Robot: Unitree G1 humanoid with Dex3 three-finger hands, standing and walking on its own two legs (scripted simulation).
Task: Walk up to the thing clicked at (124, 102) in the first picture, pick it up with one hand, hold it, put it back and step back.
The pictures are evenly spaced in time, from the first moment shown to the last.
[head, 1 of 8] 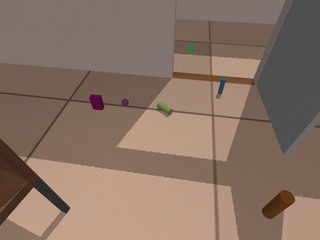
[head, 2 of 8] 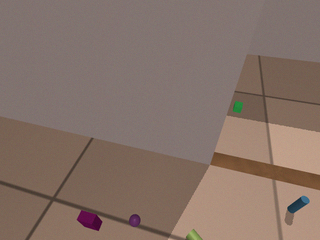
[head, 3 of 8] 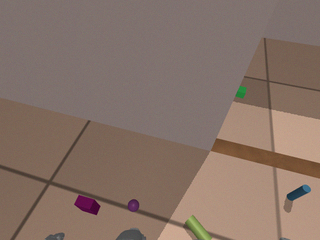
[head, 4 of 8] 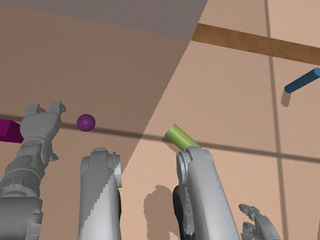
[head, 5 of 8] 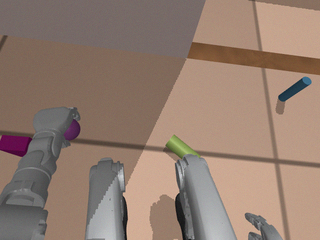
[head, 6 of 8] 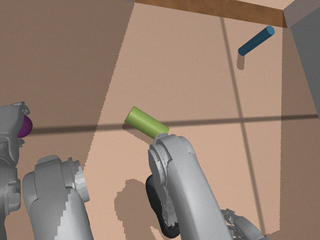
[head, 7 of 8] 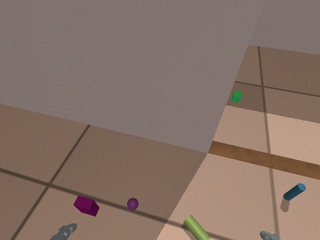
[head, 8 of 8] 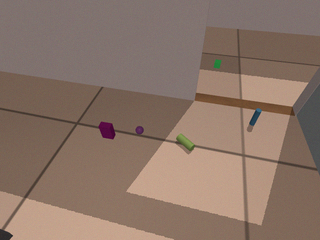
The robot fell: no
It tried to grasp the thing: yes
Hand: left
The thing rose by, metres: 0.68
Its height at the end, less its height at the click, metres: +0.00
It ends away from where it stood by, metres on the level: 0.01
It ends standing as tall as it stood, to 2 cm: yes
